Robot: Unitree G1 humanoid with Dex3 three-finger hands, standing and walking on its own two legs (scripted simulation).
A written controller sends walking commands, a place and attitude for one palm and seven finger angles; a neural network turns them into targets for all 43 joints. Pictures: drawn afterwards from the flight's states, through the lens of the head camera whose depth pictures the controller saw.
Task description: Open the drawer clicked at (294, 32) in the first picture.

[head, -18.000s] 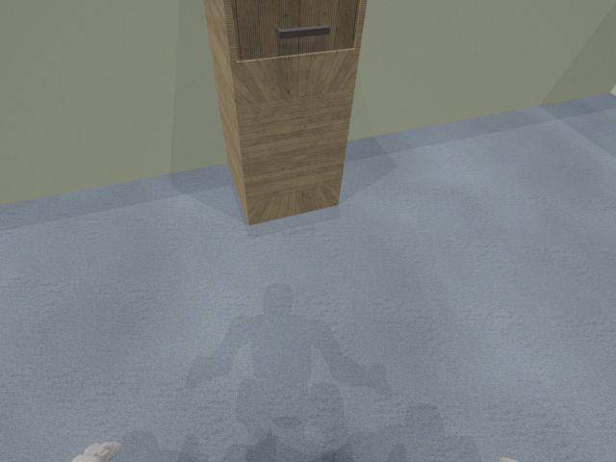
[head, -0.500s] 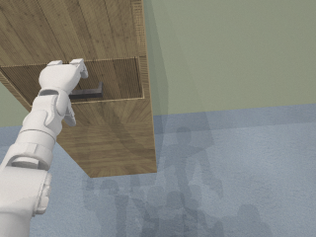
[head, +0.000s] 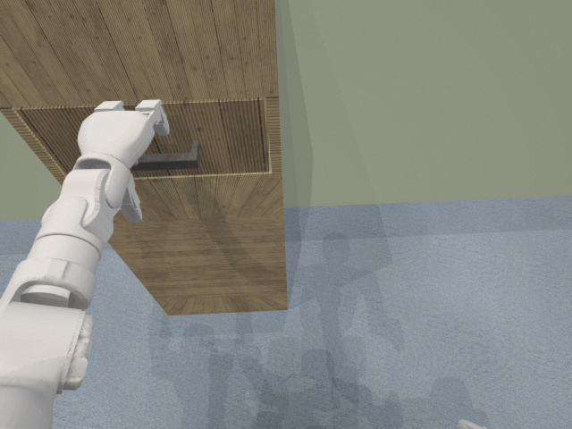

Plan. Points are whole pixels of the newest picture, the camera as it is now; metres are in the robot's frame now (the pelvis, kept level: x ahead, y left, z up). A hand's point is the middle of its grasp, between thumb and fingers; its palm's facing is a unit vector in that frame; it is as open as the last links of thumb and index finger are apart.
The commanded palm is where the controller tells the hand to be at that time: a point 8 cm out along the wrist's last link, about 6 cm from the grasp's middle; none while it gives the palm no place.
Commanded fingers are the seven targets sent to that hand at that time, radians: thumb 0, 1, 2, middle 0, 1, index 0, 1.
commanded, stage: re-aim the fingers above the handle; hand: left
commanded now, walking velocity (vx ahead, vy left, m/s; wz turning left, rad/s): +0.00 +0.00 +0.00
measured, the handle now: (153, 154) +0.54 +0.24 +0.06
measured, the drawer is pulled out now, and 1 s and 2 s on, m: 0.00 0.00 0.00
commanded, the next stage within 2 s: lower the fingers behind the handle in 1.46 s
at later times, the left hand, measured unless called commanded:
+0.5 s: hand (139, 149) +0.48 +0.23 +0.12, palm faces +0.12 -0.04 -0.99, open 13.8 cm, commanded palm +0.43 +0.25 +0.16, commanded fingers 0.00 -0.50 0.30 -0.30 -1.20 -0.30 -1.20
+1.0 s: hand (123, 145) +0.47 +0.24 +0.13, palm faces +0.15 +0.01 -0.99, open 13.8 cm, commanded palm +0.43 +0.25 +0.16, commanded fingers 0.00 -0.50 0.30 -0.30 -1.20 -0.30 -1.20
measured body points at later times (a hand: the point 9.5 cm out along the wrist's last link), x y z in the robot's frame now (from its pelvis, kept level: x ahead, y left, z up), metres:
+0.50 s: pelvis +0.00 +0.01 +0.00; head +0.06 -0.01 +0.45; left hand +0.47 +0.23 +0.17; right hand +0.05 -0.26 -0.14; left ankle -0.03 +0.11 -0.73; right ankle +0.01 -0.12 -0.73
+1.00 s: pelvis +0.00 +0.00 +0.00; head +0.06 -0.01 +0.45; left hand +0.46 +0.24 +0.19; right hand +0.12 -0.26 -0.13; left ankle -0.03 +0.11 -0.73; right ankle +0.01 -0.12 -0.73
